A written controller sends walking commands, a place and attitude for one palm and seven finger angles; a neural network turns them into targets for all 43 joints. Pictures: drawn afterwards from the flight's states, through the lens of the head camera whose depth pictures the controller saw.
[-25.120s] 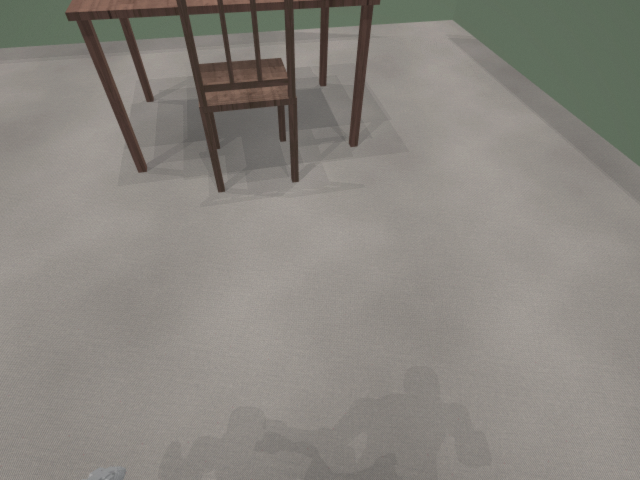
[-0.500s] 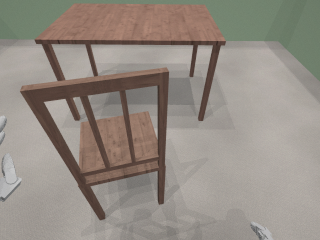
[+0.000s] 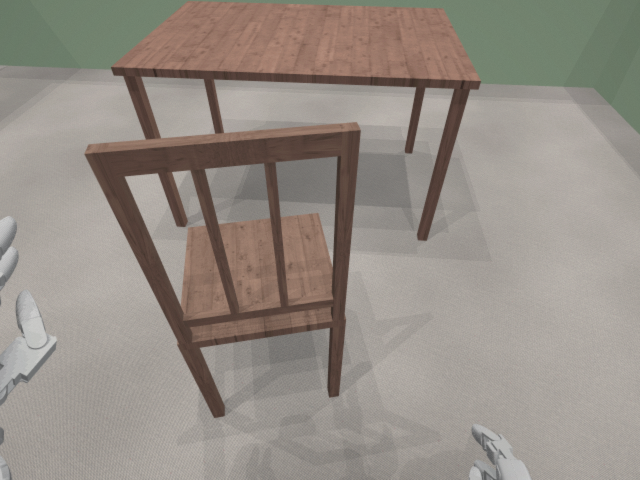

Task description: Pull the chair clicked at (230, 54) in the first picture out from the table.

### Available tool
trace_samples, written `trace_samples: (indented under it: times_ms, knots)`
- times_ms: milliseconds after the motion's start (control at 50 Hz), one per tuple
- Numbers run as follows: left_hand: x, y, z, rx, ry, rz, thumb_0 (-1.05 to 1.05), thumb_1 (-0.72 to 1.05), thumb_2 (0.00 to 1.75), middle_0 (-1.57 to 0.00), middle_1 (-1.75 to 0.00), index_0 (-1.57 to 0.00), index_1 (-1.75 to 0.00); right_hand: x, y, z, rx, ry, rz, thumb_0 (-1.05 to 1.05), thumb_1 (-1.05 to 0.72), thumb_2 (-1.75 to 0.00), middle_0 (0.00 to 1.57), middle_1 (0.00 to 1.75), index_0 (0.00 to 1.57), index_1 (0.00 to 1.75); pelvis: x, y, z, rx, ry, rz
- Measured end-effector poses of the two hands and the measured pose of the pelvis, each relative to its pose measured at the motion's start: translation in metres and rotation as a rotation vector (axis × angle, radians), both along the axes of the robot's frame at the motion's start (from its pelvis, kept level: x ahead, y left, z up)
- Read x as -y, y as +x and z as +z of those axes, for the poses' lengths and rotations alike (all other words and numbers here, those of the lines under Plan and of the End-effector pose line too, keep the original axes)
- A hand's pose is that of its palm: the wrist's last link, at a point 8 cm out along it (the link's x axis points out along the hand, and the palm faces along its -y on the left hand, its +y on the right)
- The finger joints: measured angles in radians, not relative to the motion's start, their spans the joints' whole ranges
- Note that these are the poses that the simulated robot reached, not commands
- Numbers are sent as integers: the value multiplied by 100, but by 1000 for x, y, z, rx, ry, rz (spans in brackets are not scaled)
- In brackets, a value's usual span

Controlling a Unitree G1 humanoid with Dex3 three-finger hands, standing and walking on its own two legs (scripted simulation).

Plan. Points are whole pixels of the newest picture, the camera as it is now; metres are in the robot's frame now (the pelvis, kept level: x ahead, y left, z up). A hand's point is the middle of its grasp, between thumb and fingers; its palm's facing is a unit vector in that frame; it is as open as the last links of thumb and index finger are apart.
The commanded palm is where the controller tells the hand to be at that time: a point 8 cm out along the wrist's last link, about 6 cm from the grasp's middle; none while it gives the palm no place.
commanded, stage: let the arm hang, fingers relaxed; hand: left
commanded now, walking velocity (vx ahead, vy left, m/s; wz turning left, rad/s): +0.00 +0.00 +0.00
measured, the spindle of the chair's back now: (219, 251) +0.51 +0.22 -0.05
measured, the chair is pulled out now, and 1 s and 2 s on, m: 0.56 0.56 0.56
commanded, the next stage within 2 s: look to check the result in 1.18 s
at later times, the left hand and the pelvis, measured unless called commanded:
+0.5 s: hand out of the picture +0.06 +0.18 -0.17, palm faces +0.08 -0.98 -0.18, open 6.9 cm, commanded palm none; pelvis +0.02 -0.01 +0.00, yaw +3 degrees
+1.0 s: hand out of the picture -0.01 +0.14 -0.17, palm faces +0.08 -0.99 -0.15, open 7.3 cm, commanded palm none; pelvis +0.02 -0.01 +0.00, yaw +2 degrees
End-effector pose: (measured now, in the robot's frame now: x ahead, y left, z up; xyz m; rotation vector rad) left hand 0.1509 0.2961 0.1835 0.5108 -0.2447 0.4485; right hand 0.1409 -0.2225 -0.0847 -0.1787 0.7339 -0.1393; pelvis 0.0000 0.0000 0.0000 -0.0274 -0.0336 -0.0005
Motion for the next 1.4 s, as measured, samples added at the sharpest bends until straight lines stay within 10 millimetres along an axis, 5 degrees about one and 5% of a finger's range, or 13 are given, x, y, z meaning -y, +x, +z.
trace_samples:
  times_ms: [80, 120, 180, 220, 280, 340, 540, 760, 1060, 1400]
  knots:
    - [0, 14, -1, -4, -4, -13, 1, 89, 89, -21, -30, -21, -30, 8, 6, 4, 2, -18, -28, 1, -90, -90, 21, 30, 21, 30, 0, 8, 1, 0, 2, -2]
    - [-2, 31, -25, -98, -14, -34, 1, 90, 89, -20, -30, -21, -30, 12, 9, -1, -6, -7, -10, 1, -90, -90, 20, 30, 21, 30, -1, 12, 0, -23, 8, 7]
    - [1, 51, -114, -438, -193, -16, 0, 90, 90, -20, -30, -20, -30, 15, 6, -21, -116, 3, 18, 1, -90, -90, 20, 29, 20, 30, -3, 14, -2, -45, 15, 20]
    - [16, 46, -181, -697, -322, -4, 0, 91, 90, -19, -30, -19, -30, 14, -1, -31, -188, 9, 21, 1, -90, -90, 20, 29, 20, 30, -4, 16, -4, -45, 21, 23]
    - [54, 10, -265, -1045, -479, -22, 0, 91, 90, -19, -30, -19, -30, 12, -21, -37, -283, 9, 7, 1, -90, -90, 20, 29, 20, 30, -2, 19, -4, -32, 32, 25]
    - [93, -41, -313, -1292, -618, -38, 0, 92, 89, -19, -30, -19, -30, 10, -48, -38, -385, -2, -13, 1, -90, -90, 20, 29, 20, 30, 0, 21, -3, -21, 29, 26]
    - [65, -113, -322, -1457, -636, 154, -5, 98, 89, -20, -30, -20, -30, 14, -120, -45, -643, -5, -60, 1, -91, -90, 20, 29, 20, 30, 6, 22, 4, -17, 11, 46]
    - [68, -172, -314, -1589, -632, 253, 0, 92, 89, -19, -30, -20, -30, 3, -135, -59, -673, 67, -58, 1, -91, -90, 20, 29, 20, 30, 9, 20, 4, -8, 21, 36]
    - [112, -161, -326, -1563, -711, 160, 0, 91, 89, -20, -30, -20, -30, 2, -134, -58, -651, 71, -71, 1, -91, -90, 20, 29, 20, 30, 15, 16, 4, -4, 23, 27]
    - [103, -158, -322, -1543, -679, 191, 0, 91, 89, -20, -30, -20, -30, 0, -146, -60, -676, 93, -82, 0, -90, -90, 20, 29, 20, 30, 21, 15, 4, 0, 23, 29]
